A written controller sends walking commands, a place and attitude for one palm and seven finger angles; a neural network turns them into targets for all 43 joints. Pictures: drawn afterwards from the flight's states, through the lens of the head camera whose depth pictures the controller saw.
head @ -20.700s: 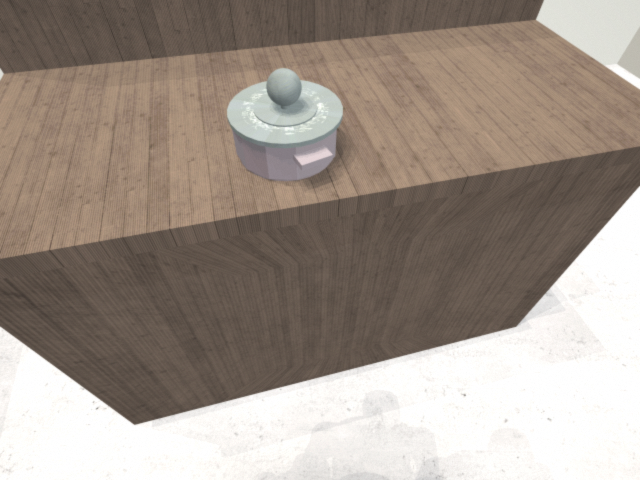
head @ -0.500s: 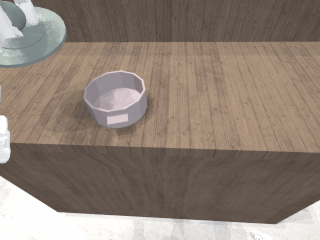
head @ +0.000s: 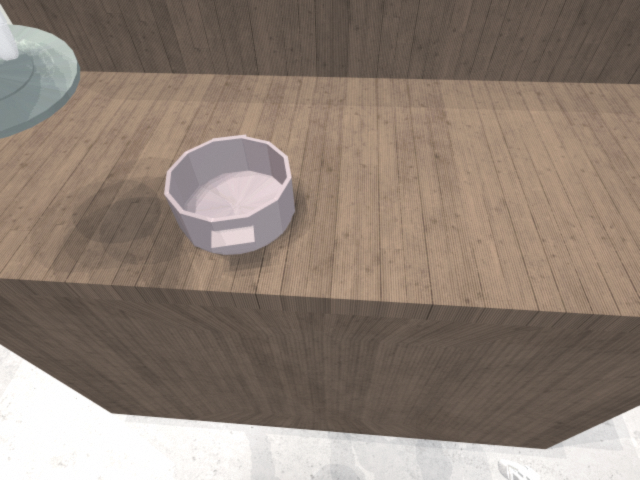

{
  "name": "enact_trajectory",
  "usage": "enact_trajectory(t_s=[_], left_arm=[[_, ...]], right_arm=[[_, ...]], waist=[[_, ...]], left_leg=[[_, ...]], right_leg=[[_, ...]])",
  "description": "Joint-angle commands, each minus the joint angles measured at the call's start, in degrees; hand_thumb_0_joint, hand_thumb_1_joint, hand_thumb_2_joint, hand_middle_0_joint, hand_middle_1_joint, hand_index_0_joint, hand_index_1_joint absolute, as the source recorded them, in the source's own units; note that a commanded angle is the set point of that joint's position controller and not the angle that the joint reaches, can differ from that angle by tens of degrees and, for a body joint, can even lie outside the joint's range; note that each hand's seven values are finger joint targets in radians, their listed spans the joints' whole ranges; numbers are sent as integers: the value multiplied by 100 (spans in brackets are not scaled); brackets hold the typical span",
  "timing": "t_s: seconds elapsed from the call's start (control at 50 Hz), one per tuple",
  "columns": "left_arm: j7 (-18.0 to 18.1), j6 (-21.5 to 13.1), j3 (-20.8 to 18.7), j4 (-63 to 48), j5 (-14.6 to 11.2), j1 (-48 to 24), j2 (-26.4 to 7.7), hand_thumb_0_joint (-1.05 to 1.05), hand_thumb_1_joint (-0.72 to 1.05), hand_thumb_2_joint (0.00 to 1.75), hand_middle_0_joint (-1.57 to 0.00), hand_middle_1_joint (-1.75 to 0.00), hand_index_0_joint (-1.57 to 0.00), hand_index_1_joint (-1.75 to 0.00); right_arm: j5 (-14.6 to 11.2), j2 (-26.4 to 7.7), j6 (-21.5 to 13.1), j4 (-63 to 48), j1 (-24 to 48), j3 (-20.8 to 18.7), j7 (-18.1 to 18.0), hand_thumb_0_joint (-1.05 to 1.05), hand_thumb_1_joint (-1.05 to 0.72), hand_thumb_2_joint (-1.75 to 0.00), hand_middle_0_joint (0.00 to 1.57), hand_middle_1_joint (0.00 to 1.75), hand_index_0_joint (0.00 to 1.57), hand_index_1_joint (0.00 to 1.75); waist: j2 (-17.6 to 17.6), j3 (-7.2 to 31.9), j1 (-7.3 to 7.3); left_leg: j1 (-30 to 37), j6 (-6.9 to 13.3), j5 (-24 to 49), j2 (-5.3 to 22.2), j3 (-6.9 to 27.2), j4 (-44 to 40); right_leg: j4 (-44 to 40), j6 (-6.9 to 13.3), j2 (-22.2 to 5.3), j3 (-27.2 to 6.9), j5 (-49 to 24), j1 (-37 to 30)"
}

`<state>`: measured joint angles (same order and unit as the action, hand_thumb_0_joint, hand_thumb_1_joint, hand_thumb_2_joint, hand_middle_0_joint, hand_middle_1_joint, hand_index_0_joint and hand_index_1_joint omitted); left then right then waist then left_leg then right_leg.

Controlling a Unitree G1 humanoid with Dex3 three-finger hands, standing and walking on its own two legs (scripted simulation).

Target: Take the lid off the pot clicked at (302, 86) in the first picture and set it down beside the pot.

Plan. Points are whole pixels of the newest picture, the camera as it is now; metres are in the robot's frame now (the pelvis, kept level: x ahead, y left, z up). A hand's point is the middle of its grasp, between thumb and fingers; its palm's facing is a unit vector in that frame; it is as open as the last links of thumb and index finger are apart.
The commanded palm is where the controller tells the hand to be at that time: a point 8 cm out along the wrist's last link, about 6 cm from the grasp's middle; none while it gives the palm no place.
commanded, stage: move the lid sideways beside the pot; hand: left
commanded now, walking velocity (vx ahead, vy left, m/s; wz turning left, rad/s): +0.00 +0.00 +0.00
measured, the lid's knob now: out of the picture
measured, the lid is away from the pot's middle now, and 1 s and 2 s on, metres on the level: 0.22 0.21 0.22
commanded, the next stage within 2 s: lower the lid onto the table in 0.14 s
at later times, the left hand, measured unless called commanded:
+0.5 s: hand out of the picture +0.45 +0.33 +0.30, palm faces -0.18 -0.12 -0.98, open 7.4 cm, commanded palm +0.45 +0.33 +0.37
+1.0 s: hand (0, 88) +0.45 +0.33 +0.27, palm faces -0.24 -0.12 -0.96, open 7.4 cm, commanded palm +0.46 +0.33 +0.34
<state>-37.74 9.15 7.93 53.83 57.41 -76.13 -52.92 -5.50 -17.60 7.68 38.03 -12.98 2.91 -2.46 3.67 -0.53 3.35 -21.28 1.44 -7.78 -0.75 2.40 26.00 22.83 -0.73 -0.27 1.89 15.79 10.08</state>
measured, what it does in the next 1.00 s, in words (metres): stands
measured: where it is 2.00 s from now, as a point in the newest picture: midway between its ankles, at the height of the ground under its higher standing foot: outside the picture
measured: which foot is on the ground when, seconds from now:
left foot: down 0.00-1.00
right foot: down 0.00-1.00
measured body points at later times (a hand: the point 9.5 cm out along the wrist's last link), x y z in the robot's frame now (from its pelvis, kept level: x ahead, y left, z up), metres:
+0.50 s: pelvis +0.01 +0.01 +0.00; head +0.05 -0.01 +0.45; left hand +0.46 +0.33 +0.36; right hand +0.07 -0.27 -0.13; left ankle +0.06 +0.10 -0.74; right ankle -0.05 -0.13 -0.74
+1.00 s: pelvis +0.00 +0.00 +0.00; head +0.04 -0.01 +0.45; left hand +0.46 +0.33 +0.32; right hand +0.07 -0.27 -0.13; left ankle +0.06 +0.10 -0.74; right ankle -0.05 -0.13 -0.74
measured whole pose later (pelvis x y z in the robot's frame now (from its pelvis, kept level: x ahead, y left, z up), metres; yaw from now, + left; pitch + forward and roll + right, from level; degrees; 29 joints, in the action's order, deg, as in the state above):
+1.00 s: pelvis +0.00 +0.00 +0.00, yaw -1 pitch +4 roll -2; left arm -35.4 7.4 6.1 58.8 57.1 -72.9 -51.8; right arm -5.6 -17.9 6.6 38.5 -15.8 2.0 -2.3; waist 3.2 -0.5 5.2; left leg -22.6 1.7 -8.8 -0.5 1.8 27.4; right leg 23.2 -1.0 -0.1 1.3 16.1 11.1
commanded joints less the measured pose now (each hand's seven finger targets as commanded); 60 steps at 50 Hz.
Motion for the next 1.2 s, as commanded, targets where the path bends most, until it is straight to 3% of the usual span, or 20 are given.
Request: enact_trajectory(t_s=[0.0,0.04,0.1,0.12,0.16,0.2,0.26,0.3,0.38,0.4,0.48,0.6,0.68,0.72,0.8,0.98,1.04,1.08,1.1,1.18], left_arm=[[326,-106,-444,-1213,129,-3168,-1663,0,44,126,-94,-85,-96,-87],[299,-89,-269,-977,98,-3041,-1400,0,44,126,-94,-85,-96,-87],[360,-155,-505,-1747,121,-3315,-1703,0,44,126,-94,-85,-96,-87],[355,-142,-378,-1513,129,-3255,-1491,0,44,126,-94,-85,-96,-87],[330,-148,-548,-1043,113,-2873,-1641,0,44,126,-94,-85,-96,-87],[362,-222,-765,-1450,124,-3009,-1964,0,44,126,-94,-85,-96,-87],[331,17,-531,-577,148,-2895,-1673,0,44,126,-94,-85,-96,-87],[344,6,-759,-932,175,-3006,-2041,0,44,126,-94,-85,-96,-87],[360,110,-449,-913,101,-2908,-1517,0,44,126,-94,-85,-96,-87],[383,126,-636,-990,181,-2937,-1809,0,44,126,-94,-85,-96,-87],[349,80,-291,-341,78,-2531,-1341,0,44,126,-94,-85,-96,-87],[490,37,-655,-1504,190,-3379,-1888,0,44,126,-94,-85,-96,-87],[443,14,-447,-272,45,-2245,-1378,0,44,126,-94,-85,-96,-87],[434,9,-402,-207,104,-2366,-1389,0,44,126,-94,-85,-96,-87],[495,-33,-404,-1292,83,-3173,-1544,0,44,126,-94,-85,-96,-87],[506,-215,-488,-260,-29,-2236,-1433,0,44,126,-94,-85,-96,-87],[544,-233,-666,-275,47,-2456,-1772,0,44,126,-94,-85,-96,-87],[537,-285,-496,-599,-40,-2649,-1565,0,44,126,-94,-85,-96,-87],[581,-293,-621,-1092,11,-3053,-1800,0,44,126,-94,-85,-96,-87],[579,-352,-517,-362,-62,-2185,-1386,0,44,126,-94,-85,-96,-87]], right_arm=[[-24,-839,-125,-595,-56,-294,-50,0,-90,-90,20,30,20,30],[-37,-827,-128,-549,-94,-318,-63,0,-90,-90,20,30,20,30],[-9,-842,-146,-616,-156,-361,-49,0,-90,-90,20,30,20,30],[-8,-826,-150,-596,-134,-364,-63,0,-90,-90,20,30,20,30],[-23,-852,-125,-525,-227,-350,-68,0,-90,-90,20,30,20,30],[-15,-878,-101,-590,-251,-363,-47,0,-90,-90,20,30,20,30],[-37,-874,-119,-523,-310,-368,-34,0,-90,-90,20,30,20,30],[-24,-913,-118,-596,-337,-378,15,0,-90,-90,20,30,20,30],[-39,-908,-220,-622,-435,-420,1,0,-90,-90,20,30,20,30],[-19,-884,-194,-622,-407,-407,12,0,-90,-90,20,30,20,30],[-61,-929,-201,-596,-426,-381,7,0,-90,-90,20,30,20,30],[-15,-890,-252,-636,-388,-414,-23,0,-90,-90,20,30,20,30],[-44,-910,-295,-557,-528,-398,-24,0,-90,-90,20,30,20,30],[-32,-892,-230,-559,-373,-381,-9,0,-90,-90,20,30,20,30],[-22,-911,-224,-576,-373,-426,-7,0,-90,-90,20,30,20,30],[-47,-961,-256,-503,-459,-409,-22,0,-90,-90,20,30,20,30],[-30,-946,-183,-480,-443,-401,-23,0,-90,-90,20,30,20,30],[-44,-962,-207,-524,-436,-424,-33,0,-90,-90,20,30,20,30],[-16,-950,-188,-532,-437,-445,-28,0,-90,-90,20,30,20,30],[-21,-944,-295,-487,-624,-445,-70,0,-90,-90,20,30,20,30]], waist=[[321,2202,90],[283,1970,139],[650,2607,71],[713,2468,112],[399,2127,107],[405,2485,50],[197,1988,123],[183,2347,57],[412,2431,155],[265,2440,111],[210,1927,196],[616,2758,129],[318,1969,203],[219,1782,208],[615,2465,208],[289,1957,224],[52,1957,231],[380,2173,257],[591,2483,231],[572,2148,274]], left_leg=[[1838,351,1106,-180,-245,-131],[1857,370,953,-160,-217,-103],[2303,369,1488,-152,-176,-44],[2325,392,1506,-172,-166,15],[2031,381,1198,-147,-176,-69],[2067,363,1443,-160,-214,-77],[1787,369,1016,-186,-193,-117],[1794,353,1233,-195,-240,-99],[2142,386,1692,-147,-182,63],[2097,375,1566,-154,-176,6],[1766,347,1143,-145,-231,-52],[2363,374,1522,-152,-118,6],[1894,359,1256,-148,-171,32],[1709,359,897,-171,-212,1],[2197,364,1125,-150,-148,-10],[1647,357,920,-171,-233,22],[1522,388,672,-183,-243,13],[1734,392,889,-157,-257,41],[1998,403,962,-177,-193,31],[2030,402,1202,-152,-155,113]], right_leg=[[-275,292,340,200,-1575,211],[-323,280,341,232,-1426,411],[-263,303,383,198,-1589,269],[-264,317,389,219,-1550,404],[-313,298,388,247,-1427,424],[-254,297,383,197,-1643,177],[-299,276,386,235,-1487,347],[-240,265,378,168,-1754,54],[-237,285,378,217,-1825,346],[-230,254,404,198,-1776,256],[-268,278,374,243,-1557,466],[-189,278,413,176,-1614,303],[-257,287,402,254,-1489,587],[-239,266,403,236,-1388,580],[-238,274,414,190,-1469,447],[-219,286,383,200,-1546,470],[-216,231,393,159,-1487,343],[-213,266,384,149,-1612,355],[-215,253,415,138,-1575,314],[-232,293,454,227,-1479,669]])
